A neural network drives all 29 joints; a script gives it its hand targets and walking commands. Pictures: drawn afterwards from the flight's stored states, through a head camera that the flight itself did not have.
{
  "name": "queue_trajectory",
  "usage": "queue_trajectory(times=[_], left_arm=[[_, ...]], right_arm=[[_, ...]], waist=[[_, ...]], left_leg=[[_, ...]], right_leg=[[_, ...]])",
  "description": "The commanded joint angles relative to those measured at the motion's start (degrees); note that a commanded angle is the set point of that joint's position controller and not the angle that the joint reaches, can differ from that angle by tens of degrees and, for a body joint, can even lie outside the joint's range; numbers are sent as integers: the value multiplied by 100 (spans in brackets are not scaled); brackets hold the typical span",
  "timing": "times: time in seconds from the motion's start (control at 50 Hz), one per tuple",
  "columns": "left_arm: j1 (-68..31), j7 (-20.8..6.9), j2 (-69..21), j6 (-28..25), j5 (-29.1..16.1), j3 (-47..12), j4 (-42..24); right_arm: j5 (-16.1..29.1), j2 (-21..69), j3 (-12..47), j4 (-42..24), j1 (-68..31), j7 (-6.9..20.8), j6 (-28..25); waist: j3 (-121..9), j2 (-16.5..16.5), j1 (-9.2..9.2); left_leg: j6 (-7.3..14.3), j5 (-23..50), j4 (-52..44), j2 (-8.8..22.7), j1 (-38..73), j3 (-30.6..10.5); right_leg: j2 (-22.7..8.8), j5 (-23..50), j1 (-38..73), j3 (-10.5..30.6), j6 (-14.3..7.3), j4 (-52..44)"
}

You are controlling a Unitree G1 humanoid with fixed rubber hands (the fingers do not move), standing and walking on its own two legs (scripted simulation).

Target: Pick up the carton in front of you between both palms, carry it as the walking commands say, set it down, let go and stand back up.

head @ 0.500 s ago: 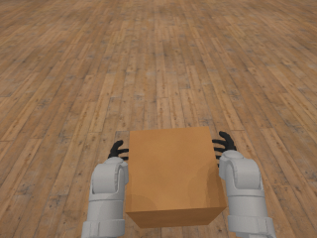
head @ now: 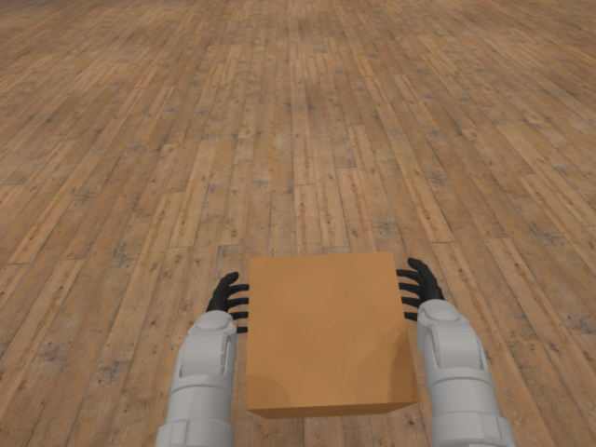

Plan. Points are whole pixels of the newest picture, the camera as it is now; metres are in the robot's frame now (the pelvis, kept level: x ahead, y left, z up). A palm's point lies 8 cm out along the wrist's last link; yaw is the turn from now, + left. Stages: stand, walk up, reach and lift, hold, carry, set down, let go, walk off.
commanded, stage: carry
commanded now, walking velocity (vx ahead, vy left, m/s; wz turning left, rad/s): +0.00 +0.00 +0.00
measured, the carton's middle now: (324, 343) +0.31 +0.00 -0.07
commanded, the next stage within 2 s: hold in 0.66 s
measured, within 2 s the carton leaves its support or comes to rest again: neither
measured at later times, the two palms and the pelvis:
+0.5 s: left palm (212, 330) +0.27 +0.15 +0.04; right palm (430, 317) +0.28 -0.14 +0.05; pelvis -0.01 +0.00 +0.00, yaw +0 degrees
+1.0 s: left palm (192, 345) +0.25 +0.17 +0.05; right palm (418, 318) +0.27 -0.13 +0.05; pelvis -0.03 +0.00 +0.01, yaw +4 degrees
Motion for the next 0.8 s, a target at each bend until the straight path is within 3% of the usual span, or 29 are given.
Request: queue_trajectory(times=[0.0,0.18,0.64,0.66,0.68,0.78], left_arm=[[-3259,-1450,-5228,-675,-1487,-2851,-638],[-2827,-1413,-5146,-262,-1680,-3147,-970],[-2848,-1401,-5155,-254,-1751,-3262,-1107],[-2429,-1485,-5240,-241,-1694,-3072,-997],[-2498,-1479,-5112,-333,-1613,-3068,-1260],[-2518,-1376,-5041,-376,-1407,-2866,-919]], right_arm=[[1341,5494,2874,156,-2287,1440,-234],[1533,5375,3167,-240,-1892,1377,167],[1629,5376,3285,-430,-1983,1372,165],[1601,5553,3216,-625,-1504,1426,199],[1579,5429,3190,-820,-1626,1413,133],[1517,5270,3189,-757,-1886,1443,117]], waist=[[-1295,-48,21],[-1296,-53,10],[-1262,-33,13],[-710,237,51],[-1042,122,8],[-583,122,78]], left_leg=[[80,703,-537,584,50,-617],[77,839,-498,602,10,-612],[116,824,-546,601,-87,-649],[181,1965,-954,-665,105,-1450],[190,2125,-949,-571,228,-1552],[154,1766,-1169,-665,926,-1514]], right_leg=[[-630,918,761,725,-33,-432],[-648,1064,711,711,-11,-396],[-629,922,680,710,18,-410],[848,1950,2243,1430,-99,-535],[746,2052,2577,1560,-67,-605],[843,1585,2031,1501,85,-757]])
